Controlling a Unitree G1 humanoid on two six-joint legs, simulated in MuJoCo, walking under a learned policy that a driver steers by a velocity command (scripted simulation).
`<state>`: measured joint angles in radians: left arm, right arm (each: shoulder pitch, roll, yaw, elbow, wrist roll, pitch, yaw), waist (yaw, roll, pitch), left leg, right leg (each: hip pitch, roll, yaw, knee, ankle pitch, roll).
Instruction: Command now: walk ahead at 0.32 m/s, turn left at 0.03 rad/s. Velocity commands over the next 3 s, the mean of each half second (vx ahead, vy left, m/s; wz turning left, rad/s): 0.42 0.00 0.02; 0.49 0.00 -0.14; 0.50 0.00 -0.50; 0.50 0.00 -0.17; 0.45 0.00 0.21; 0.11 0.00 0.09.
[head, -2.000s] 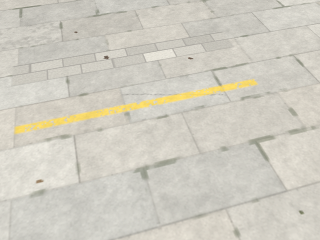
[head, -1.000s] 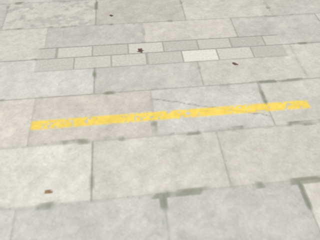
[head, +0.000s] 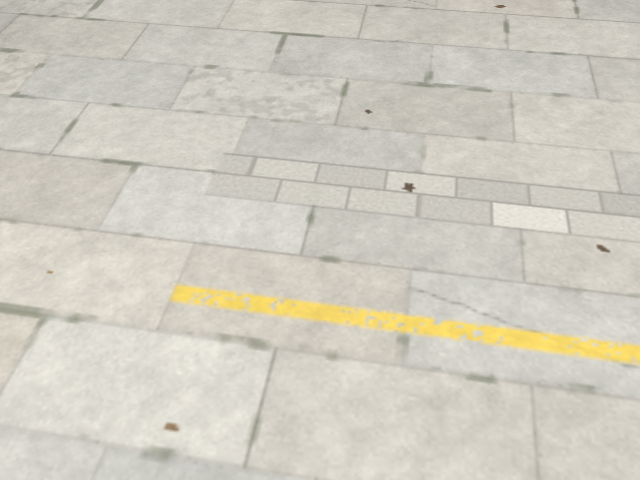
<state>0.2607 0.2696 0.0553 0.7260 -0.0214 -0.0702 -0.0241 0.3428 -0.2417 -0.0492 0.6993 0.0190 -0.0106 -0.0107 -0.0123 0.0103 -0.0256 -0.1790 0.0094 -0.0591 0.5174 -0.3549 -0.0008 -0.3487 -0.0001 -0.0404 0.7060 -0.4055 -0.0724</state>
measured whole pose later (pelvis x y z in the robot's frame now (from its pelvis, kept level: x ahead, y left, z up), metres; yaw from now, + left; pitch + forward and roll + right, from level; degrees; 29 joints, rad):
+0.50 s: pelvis +0.21 +0.00 -0.01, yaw +0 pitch +3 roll +0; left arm 0.47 0.27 0.04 0.84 -0.02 -0.06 0.00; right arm 0.00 -0.23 -0.03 0.62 0.02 -0.09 0.06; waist 0.10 0.02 0.03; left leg -0.60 0.02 0.03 0.54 -0.01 0.05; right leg 0.13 0.01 -0.01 0.24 -0.41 -0.02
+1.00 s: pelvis +0.49 +0.02 +0.00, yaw -6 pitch +2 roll +3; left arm 0.12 0.26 0.03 0.69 -0.02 -0.06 -0.04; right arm 0.33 -0.28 -0.05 0.84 0.00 -0.09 0.01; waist -0.07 -0.05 0.01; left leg 0.06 -0.06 0.13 0.21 -0.31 0.03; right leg -0.67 -0.08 0.02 0.64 0.07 -0.03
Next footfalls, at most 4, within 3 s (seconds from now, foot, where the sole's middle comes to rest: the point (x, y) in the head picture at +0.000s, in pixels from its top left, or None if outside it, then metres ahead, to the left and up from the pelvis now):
0.04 right None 0.06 -0.11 -0.77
0.54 left None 0.42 0.12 -0.77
1.10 right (394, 402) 0.71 -0.13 -0.77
1.58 left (336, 293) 1.03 -0.01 -0.77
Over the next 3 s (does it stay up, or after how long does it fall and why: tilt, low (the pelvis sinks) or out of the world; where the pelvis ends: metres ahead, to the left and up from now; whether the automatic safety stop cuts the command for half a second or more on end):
stays up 1.38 -0.29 0.00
